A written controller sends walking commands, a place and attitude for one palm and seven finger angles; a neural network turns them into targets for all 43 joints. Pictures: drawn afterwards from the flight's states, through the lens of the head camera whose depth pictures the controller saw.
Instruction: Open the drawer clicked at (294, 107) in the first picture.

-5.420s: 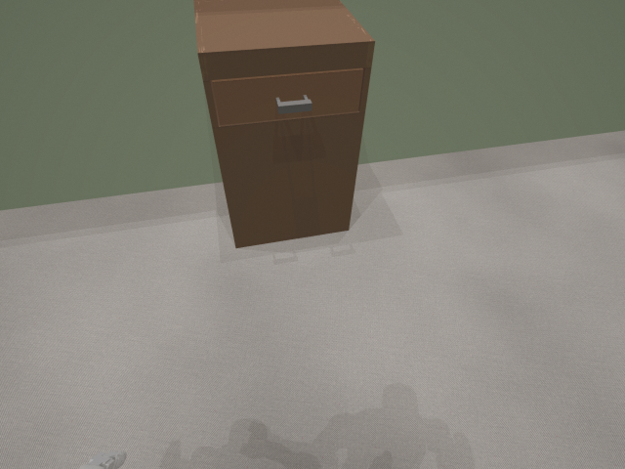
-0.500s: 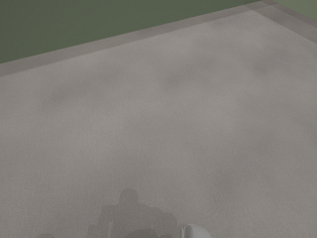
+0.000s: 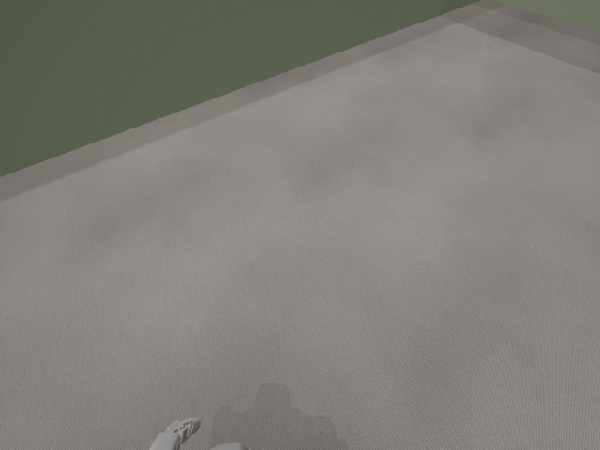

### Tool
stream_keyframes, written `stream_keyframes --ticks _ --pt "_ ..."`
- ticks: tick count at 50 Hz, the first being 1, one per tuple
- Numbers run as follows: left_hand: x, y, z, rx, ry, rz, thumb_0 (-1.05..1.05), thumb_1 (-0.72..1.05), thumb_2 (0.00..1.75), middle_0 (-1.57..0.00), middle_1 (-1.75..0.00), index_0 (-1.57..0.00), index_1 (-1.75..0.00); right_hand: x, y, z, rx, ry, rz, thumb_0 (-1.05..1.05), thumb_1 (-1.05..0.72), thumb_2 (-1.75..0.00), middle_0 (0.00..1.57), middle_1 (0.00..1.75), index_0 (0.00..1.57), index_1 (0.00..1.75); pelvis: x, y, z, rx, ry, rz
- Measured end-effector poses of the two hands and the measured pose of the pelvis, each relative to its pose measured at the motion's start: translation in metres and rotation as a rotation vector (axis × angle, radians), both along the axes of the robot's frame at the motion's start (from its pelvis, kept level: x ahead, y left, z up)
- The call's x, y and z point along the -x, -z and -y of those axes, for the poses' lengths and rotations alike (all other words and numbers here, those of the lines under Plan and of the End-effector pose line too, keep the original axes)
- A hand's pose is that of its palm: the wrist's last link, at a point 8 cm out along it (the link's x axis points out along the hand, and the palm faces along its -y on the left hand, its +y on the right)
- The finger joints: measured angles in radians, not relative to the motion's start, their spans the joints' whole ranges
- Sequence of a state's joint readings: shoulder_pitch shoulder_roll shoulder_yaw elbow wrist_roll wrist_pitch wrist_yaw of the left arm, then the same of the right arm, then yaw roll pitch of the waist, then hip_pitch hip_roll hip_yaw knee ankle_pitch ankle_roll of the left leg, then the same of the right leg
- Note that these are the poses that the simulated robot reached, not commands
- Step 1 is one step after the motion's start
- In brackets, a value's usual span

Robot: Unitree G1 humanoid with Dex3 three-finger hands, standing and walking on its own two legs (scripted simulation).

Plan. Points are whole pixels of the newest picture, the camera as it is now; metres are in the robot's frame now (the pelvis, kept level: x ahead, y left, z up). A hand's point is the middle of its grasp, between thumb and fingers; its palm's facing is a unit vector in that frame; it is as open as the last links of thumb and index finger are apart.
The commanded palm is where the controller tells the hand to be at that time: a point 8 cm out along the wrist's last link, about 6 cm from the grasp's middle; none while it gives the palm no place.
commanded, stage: turn to face it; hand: left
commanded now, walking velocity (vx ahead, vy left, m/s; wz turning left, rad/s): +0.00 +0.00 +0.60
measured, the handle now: out of the picture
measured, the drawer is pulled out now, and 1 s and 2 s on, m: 0.00 0.00 0.00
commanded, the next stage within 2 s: none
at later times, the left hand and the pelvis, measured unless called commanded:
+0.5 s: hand out of the picture +0.00 +0.27 -0.16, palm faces +0.32 -0.91 -0.25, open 7.4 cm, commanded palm none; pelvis -0.01 +0.03 +0.00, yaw +16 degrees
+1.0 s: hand out of the picture -0.09 +0.17 -0.15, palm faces +0.59 -0.76 -0.25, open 7.4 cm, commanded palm none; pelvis -0.04 -0.03 +0.01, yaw +37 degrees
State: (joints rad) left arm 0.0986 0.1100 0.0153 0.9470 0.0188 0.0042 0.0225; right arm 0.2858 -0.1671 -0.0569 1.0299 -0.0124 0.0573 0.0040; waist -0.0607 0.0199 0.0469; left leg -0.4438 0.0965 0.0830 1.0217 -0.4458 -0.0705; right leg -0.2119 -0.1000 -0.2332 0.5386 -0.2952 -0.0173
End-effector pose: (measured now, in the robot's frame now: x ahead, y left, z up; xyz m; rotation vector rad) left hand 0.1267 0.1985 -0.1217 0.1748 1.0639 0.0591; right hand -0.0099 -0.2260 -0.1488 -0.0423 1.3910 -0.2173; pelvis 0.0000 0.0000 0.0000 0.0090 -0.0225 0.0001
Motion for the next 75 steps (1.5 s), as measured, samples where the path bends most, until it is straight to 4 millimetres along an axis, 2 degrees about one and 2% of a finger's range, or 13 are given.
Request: stream_keyframes --ticks 4,9,13,18,26,34,39,45,51,58,61,68,75 --pt "0.025 0.014 -0.032 0.002 -0.110 -0.017 0.00 0.91 0.89 -0.20 -0.30 -0.21 -0.30 -0.041 -0.006 -0.004 0.040 -0.099 0.061 0.01 -0.91 -0.90 0.20 0.30 0.20 0.30 0.000 0.006 -0.011 0.020 -0.061 0.002" --pt "0.069 0.042 -0.081 -0.009 -0.233 -0.099 0.00 0.91 0.89 -0.20 -0.30 -0.21 -0.30 -0.086 -0.011 -0.013 0.114 -0.209 0.145 0.00 -0.91 -0.90 0.20 0.30 0.20 0.30 0.001 0.021 -0.031 0.040 -0.122 -0.006" --pt "0.103 0.037 -0.105 -0.036 -0.282 -0.176 0.01 0.91 0.89 -0.20 -0.30 -0.20 -0.30 -0.099 -0.025 -0.020 0.143 -0.262 0.171 0.00 -0.91 -0.90 0.20 0.30 0.20 0.30 0.007 0.012 -0.038 0.048 -0.152 -0.016" --pt "0.130 0.019 -0.118 -0.050 -0.341 -0.187 0.01 0.91 0.89 -0.19 -0.30 -0.20 -0.30 -0.108 -0.036 -0.028 0.139 -0.325 0.165 0.00 -0.91 -0.90 0.20 0.30 0.20 0.30 0.011 -0.001 -0.042 0.057 -0.203 -0.028" --pt "0.152 0.009 -0.107 -0.060 -0.419 -0.165 0.01 0.91 0.89 -0.19 -0.30 -0.20 -0.30 -0.125 -0.036 -0.028 0.104 -0.396 0.185 0.01 -0.90 -0.90 0.20 0.30 0.20 0.30 0.016 -0.005 -0.030 0.056 -0.291 -0.031" --pt "0.159 0.000 -0.064 -0.075 -0.488 -0.081 0.01 0.91 0.89 -0.20 -0.30 -0.20 -0.30 -0.138 -0.015 -0.002 0.057 -0.470 0.174 0.01 -0.90 -0.90 0.20 0.30 0.20 0.30 0.024 0.003 0.006 0.033 -0.397 -0.034" --pt "0.192 -0.011 -0.032 -0.091 -0.565 -0.091 0.01 0.91 0.89 -0.20 -0.30 -0.20 -0.30 -0.150 -0.010 0.010 0.036 -0.537 0.153 0.01 -0.91 -0.90 0.20 0.30 0.20 0.30 0.027 -0.001 0.024 0.011 -0.477 -0.021" --pt "0.224 -0.014 -0.011 -0.076 -0.647 -0.124 0.01 0.91 0.89 -0.20 -0.30 -0.20 -0.30 -0.161 -0.016 0.010 0.030 -0.623 0.131 0.01 -0.91 -0.90 0.20 0.30 0.20 0.30 0.028 -0.007 0.032 -0.012 -0.567 -0.016" --pt "0.264 -0.002 -0.002 -0.034 -0.741 -0.155 0.01 0.91 0.89 -0.20 -0.30 -0.21 -0.30 -0.175 -0.017 -0.019 0.050 -0.749 0.101 0.01 -0.91 -0.90 0.20 0.30 0.20 0.30 0.038 -0.004 0.024 -0.010 -0.656 -0.024" --pt "0.337 0.032 -0.012 0.031 -0.878 -0.243 0.01 0.91 0.89 -0.20 -0.30 -0.21 -0.30 -0.201 -0.024 -0.097 0.063 -0.912 0.232 0.01 -0.91 -0.90 0.20 0.30 0.20 0.30 0.060 0.013 -0.002 0.014 -0.747 -0.031" --pt "0.357 0.032 -0.020 0.033 -0.908 -0.281 0.01 0.91 0.89 -0.20 -0.30 -0.20 -0.30 -0.202 -0.036 -0.120 0.057 -0.946 0.286 0.01 -0.91 -0.90 0.20 0.30 0.20 0.30 0.066 0.007 -0.007 0.032 -0.763 -0.020" --pt "0.356 0.012 -0.047 -0.006 -0.965 -0.174 0.01 0.91 0.89 -0.20 -0.30 -0.20 -0.30 -0.192 -0.047 -0.137 0.059 -1.006 0.275 0.00 -0.91 -0.90 0.20 0.30 0.20 0.30 0.072 -0.006 -0.014 0.053 -0.844 -0.006" --pt "0.334 -0.004 -0.058 -0.061 -1.004 -0.076 0.01 0.91 0.89 -0.20 -0.30 -0.20 -0.30 -0.184 -0.035 -0.129 0.038 -1.039 0.208 0.00 -0.90 -0.90 0.20 0.30 0.20 0.30 0.066 -0.006 -0.008 0.039 -0.926 -0.010"
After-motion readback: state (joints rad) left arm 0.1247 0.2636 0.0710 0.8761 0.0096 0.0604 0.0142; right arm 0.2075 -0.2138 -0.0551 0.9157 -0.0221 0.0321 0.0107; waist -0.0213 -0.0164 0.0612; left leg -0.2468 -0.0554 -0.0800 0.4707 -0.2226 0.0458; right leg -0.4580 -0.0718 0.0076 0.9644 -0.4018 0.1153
